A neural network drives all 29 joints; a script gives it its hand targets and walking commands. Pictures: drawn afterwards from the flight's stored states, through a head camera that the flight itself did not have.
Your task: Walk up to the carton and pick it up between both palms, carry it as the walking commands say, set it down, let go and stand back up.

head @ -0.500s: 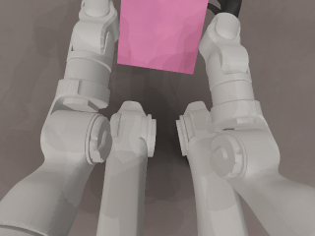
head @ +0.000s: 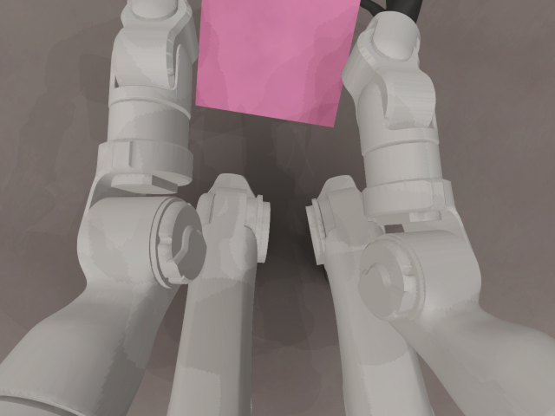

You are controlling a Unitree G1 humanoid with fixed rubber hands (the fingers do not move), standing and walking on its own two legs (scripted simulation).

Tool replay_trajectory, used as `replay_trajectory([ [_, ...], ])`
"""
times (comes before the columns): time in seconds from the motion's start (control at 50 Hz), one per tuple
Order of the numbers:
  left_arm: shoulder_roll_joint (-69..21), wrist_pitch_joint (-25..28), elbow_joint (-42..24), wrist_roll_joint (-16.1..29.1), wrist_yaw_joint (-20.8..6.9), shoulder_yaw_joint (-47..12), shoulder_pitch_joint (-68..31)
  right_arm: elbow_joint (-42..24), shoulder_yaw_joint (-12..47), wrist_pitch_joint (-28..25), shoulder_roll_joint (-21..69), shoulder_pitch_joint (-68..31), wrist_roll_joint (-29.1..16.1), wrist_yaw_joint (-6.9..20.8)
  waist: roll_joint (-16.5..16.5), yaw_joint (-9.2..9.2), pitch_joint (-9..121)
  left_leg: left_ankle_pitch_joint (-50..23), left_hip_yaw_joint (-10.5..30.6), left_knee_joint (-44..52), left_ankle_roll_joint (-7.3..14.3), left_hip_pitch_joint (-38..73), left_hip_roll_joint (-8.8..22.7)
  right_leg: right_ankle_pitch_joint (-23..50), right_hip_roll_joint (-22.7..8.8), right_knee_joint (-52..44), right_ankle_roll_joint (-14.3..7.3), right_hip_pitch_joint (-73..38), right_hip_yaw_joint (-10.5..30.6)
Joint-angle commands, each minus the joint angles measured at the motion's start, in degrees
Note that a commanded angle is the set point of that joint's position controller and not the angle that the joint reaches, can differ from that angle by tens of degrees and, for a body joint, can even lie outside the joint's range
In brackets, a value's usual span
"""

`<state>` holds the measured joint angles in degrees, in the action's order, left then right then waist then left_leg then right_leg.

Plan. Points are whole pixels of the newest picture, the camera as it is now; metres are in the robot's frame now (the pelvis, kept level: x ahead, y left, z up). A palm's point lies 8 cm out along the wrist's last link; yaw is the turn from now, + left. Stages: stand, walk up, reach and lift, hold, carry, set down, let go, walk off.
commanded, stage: reach and lift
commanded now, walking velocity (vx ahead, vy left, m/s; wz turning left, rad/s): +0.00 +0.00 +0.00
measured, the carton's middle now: (279, 20) +0.54 +0.02 -0.20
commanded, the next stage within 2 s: none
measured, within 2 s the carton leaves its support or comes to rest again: neither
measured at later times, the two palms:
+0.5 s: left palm out of the picture +0.53 +0.13 -0.04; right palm (415, 27) +0.48 -0.09 -0.05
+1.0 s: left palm out of the picture +0.51 +0.13 +0.01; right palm (454, 19) +0.47 -0.10 +0.01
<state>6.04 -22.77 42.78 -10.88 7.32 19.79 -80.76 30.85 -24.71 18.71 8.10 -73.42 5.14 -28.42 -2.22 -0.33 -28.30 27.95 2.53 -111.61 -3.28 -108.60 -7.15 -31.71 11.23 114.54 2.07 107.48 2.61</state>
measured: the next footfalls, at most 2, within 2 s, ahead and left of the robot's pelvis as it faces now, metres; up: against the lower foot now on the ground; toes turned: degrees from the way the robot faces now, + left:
none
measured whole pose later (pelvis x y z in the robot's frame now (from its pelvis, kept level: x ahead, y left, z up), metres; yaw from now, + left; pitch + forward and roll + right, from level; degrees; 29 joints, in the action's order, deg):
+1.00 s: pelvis -0.01 +0.00 +0.10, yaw +0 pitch +18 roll +0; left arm 3.2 -23.4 39.3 -8.4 8.2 17.0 -72.0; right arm 24.8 -21.8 21.1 10.0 -63.3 3.4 -30.0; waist -1.0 -0.5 -28.5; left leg 24.1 4.0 -93.5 -2.5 -87.7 -7.0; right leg -27.9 9.8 96.0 1.9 86.3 4.2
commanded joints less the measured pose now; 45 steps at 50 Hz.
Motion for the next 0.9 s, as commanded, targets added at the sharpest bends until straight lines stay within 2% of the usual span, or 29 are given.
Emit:
replay_trajectory([
  [0.0, -61.89, 4.3, -0.11, 8.43, -17.16, -27.97, -25.84, -2.24, 42.92, -0.95, 54.43, -43.7, -7.95, 29.84, -1.51, -4.65, 118.66, -19.62, -4.75, 9.33, 5.24, 32.67, -2.15, 19.87, 0.26, -12.62, 0.75, -35.65, -3.56],
  [0.02, -64.78, 4.51, -2.16, 9.87, -17.16, -29.34, -23.91, -7.22, 44.11, -1.86, 54.97, -44.64, -8.91, 29.5, -1.63, -3.05, 124.53, -23.17, -3.86, 9.22, 5.23, 38.27, -2.08, 22.12, 0.48, -13.54, 0.49, -38.25, -3.3],
  [0.06, -65.85, 4.94, -1.71, 10.74, -16.35, -32.57, -24.74, -3.42, 42.97, -2.72, 52.16, -42.09, -7.9, 29.58, 0.97, -1.35, 120.65, -23.38, -1.88, 10.26, 4.23, 42.53, -1.8, 19.2, 0.72, -12.16, -0.58, -29.45, -5.13],
  [0.08, -67.49, 4.61, -10.03, 13.09, -16.0, -36.4, -25.31, -14.7, 48.05, -3.08, 53.61, -44.1, -10.21, 29.28, 1.42, -0.31, 136.85, -32.72, -2.17, 9.52, 3.63, 52.71, -2.59, 28.1, 1.36, -12.47, -0.36, -39.7, -5.4],
  [0.1, -63.07, 4.52, -8.21, 11.68, -15.71, -34.94, -27.27, -6.8, 46.05, -1.77, 53.7, -40.4, -9.35, 29.51, 2.02, -3.06, 130.6, -27.29, -2.06, 10.78, 3.71, 49.71, -2.16, 22.49, 0.72, -12.57, -0.43, -35.14, -5.17],
  [0.12, -63.61, 5.22, -9.5, 13.29, -15.56, -36.21, -29.66, -1.35, 42.36, -1.35, 52.28, -37.15, -7.2, 29.7, 2.51, 1.68, 128.02, -23.8, -2.48, 10.33, 3.0, 47.21, -1.9, 20.16, 0.8, -13.36, -1.17, -33.49, -5.09],
  [0.14, -64.01, 4.85, -15.47, 14.61, -14.89, -38.41, -31.07, -11.85, 46.69, -1.76, 53.26, -43.16, -10.34, 29.5, 3.93, -0.29, 139.43, -26.69, -2.94, 10.88, 3.31, 55.25, -2.38, 22.19, 1.3, -14.48, -1.12, -40.05, -4.16],
  [0.16, -63.9, 3.6, -12.2, 14.09, -14.42, -38.56, -33.0, -5.9, 42.8, -0.19, 50.26, -38.54, -7.54, 29.53, 4.86, 3.21, 132.64, -20.44, -2.26, 12.77, 2.45, 53.28, -2.29, 17.23, 0.95, -15.59, -1.52, -36.03, -5.35],
  [0.2, -62.7, 3.04, -15.27, 14.53, -14.01, -39.94, -35.34, -4.25, 42.0, 0.32, 50.25, -40.05, -7.97, 29.7, 7.42, 3.67, 130.4, -20.48, -1.58, 13.01, 1.97, 54.71, -1.55, 15.63, 0.92, -14.97, -1.63, -33.26, -5.22],
  [0.22, -64.47, 2.6, -20.31, 16.61, -13.59, -44.56, -36.83, -10.58, 44.67, 0.21, 51.33, -41.17, -10.05, 29.74, 9.1, 4.21, 139.41, -24.21, -1.5, 13.35, 1.44, 62.09, -1.54, 19.55, 1.2, -16.08, -1.87, -38.84, -4.61],
  [0.26, -60.16, 2.17, -21.1, 15.14, -12.49, -44.26, -42.0, -4.15, 42.5, 1.82, 51.01, -39.79, -9.96, 30.28, 12.5, 2.81, 132.95, -19.25, -1.29, 14.29, 1.07, 62.21, -1.0, 14.09, 1.15, -16.68, -2.66, -33.12, -4.1],
  [0.34, -63.34, 1.7, -6.1, 12.44, -12.7, -36.96, -34.39, -0.4, 38.85, 1.55, 50.61, -45.1, -7.72, 31.87, 7.59, 2.96, 116.07, -4.19, -1.22, 18.08, 2.94, 52.86, -0.12, 1.1, -0.23, -19.22, -2.34, -26.92, -4.67],
  [0.38, -64.27, 2.04, -7.44, 11.57, -13.33, -34.97, -33.41, -2.53, 40.43, 2.27, 53.85, -45.01, -8.23, 32.47, 4.63, 0.01, 120.58, -6.6, -3.43, 19.07, 3.49, 53.15, -0.95, 3.32, -0.12, -21.58, -1.35, -35.06, -3.82],
  [0.4, -63.29, 1.87, -1.52, 10.15, -13.88, -30.56, -32.18, 0.25, 38.81, 2.12, 52.64, -46.47, -7.16, 32.6, 3.5, -0.59, 115.04, -5.61, -2.61, 18.98, 4.23, 48.85, -0.88, 0.78, -0.71, -21.21, -1.03, -31.38, -3.6],
  [0.42, -66.11, 2.47, -4.53, 11.74, -13.52, -31.83, -31.56, -3.34, 40.33, 1.69, 53.37, -47.96, -7.7, 32.9, 1.47, 0.38, 121.84, -6.77, -1.45, 18.81, 4.18, 54.04, -0.61, 2.44, -0.71, -21.19, -0.96, -33.15, -4.24],
  [0.44, -65.45, 1.91, 1.42, 10.3, -13.76, -28.59, -29.97, -1.81, 38.88, 1.48, 50.56, -50.15, -7.14, 33.12, 1.64, 0.41, 116.51, -5.33, -0.84, 19.75, 4.36, 51.74, -0.36, 0.57, -0.95, -21.16, -0.78, -29.51, -4.45],
  [0.46, -66.01, 2.2, 3.32, 8.28, -14.06, -25.31, -28.92, 4.86, 35.05, 1.62, 49.4, -45.37, -3.68, 33.5, 2.89, 1.75, 110.84, -2.07, -0.94, 19.28, 4.05, 47.29, 0.08, -2.98, -1.6, -22.02, -1.76, -26.54, -3.81],
  [0.48, -66.74, 2.54, -2.87, 9.68, -14.09, -28.03, -30.6, -1.68, 39.32, 1.55, 53.53, -46.52, -7.02, 33.87, 2.71, -1.66, 121.99, -6.64, -2.17, 20.2, 4.1, 54.24, -0.06, 1.06, -1.83, -23.49, -0.87, -35.59, -2.46],
  [0.52, -68.25, 2.6, -1.37, 10.16, -14.71, -28.59, -28.33, -3.62, 39.61, 1.11, 53.45, -46.79, -7.01, 33.63, -1.37, 0.26, 122.61, -10.05, -1.08, 19.86, 4.38, 53.99, -0.72, 4.74, -1.26, -23.35, -0.3, -34.09, -4.25],
  [0.58, -69.19, 2.1, -1.52, 11.33, -14.91, -31.51, -30.35, -2.38, 38.89, 1.26, 52.47, -45.36, -6.38, 33.61, 1.35, 3.13, 123.79, -9.57, 0.77, 20.96, 3.65, 56.29, -0.71, 5.11, -1.06, -23.69, -0.66, -32.68, -4.1],
  [0.6, -70.64, 1.76, -1.11, 11.4, -14.78, -31.08, -28.12, -2.88, 39.37, 1.24, 51.18, -44.27, -6.31, 33.53, 3.56, 2.37, 121.37, -9.69, -0.64, 21.76, 3.11, 55.23, -0.67, 5.4, -1.58, -25.35, -1.13, -33.7, -3.18],
  [0.62, -71.97, 1.85, -14.04, 14.92, -14.16, -37.9, -32.5, -14.95, 45.91, 1.21, 54.66, -47.54, -10.25, 33.2, 3.28, 1.3, 143.41, -20.53, 0.26, 21.15, 3.16, 69.26, -1.79, 15.37, -0.32, -24.92, -0.99, -44.89, -3.15],
  [0.64, -70.33, 1.1, -5.41, 13.86, -13.91, -35.06, -31.39, -1.93, 39.35, 2.25, 50.46, -43.54, -6.29, 33.37, 5.01, 4.24, 126.49, -10.02, 2.63, 21.65, 2.94, 60.91, -1.26, 6.76, -0.43, -22.86, -1.58, -29.78, -4.48],
  [0.66, -71.29, 1.4, -16.71, 16.73, -13.55, -40.6, -34.2, -11.87, 45.03, 2.22, 54.47, -44.49, -10.47, 33.34, 4.59, 3.81, 142.65, -18.75, 2.4, 22.12, 2.58, 73.47, -1.32, 15.29, 0.03, -24.34, -1.28, -41.18, -4.27],
  [0.68, -68.48, 1.19, -12.44, 14.65, -13.4, -37.77, -34.52, -0.82, 39.71, 3.08, 51.36, -39.42, -7.67, 33.71, 7.81, 4.89, 131.62, -12.58, 1.47, 22.23, 1.57, 66.35, -0.72, 9.2, -0.63, -24.81, -1.91, -33.51, -4.1],
  [0.8, -65.53, 1.31, -13.02, 13.38, -13.89, -40.47, -31.71, -2.59, 42.68, 2.81, 55.29, -36.47, -9.86, 33.33, 8.34, 1.82, 128.09, -15.89, -0.96, 24.0, 2.7, 62.97, -0.61, 13.2, -0.41, -27.03, -1.31, -41.72, -2.42],
  [0.82, -63.58, 1.71, -16.5, 13.42, -13.99, -40.84, -31.97, -8.69, 47.94, 2.83, 58.78, -39.34, -13.3, 32.58, 7.29, -2.13, 135.74, -19.69, -1.7, 24.37, 3.38, 66.55, -1.4, 16.49, -0.42, -28.61, -0.44, -51.05, -0.36],
  [0.84, -63.39, 1.95, -13.77, 13.44, -14.13, -40.63, -30.15, -4.91, 47.95, 3.17, 57.28, -37.82, -12.34, 32.42, 5.34, -1.3, 128.42, -18.28, -0.98, 24.35, 3.56, 61.36, -1.2, 14.81, -0.7, -27.83, -0.38, -46.84, -0.46],
  [0.88, -63.24, 1.71, -8.35, 12.49, -14.95, -36.36, -24.97, -9.42, 49.16, 2.87, 56.14, -41.88, -12.69, 31.4, 1.82, -3.76, 128.8, -16.07, -2.43, 25.13, 4.53, 58.13, -1.77, 13.17, -1.11, -30.06, 0.79, -53.09, 0.96],
])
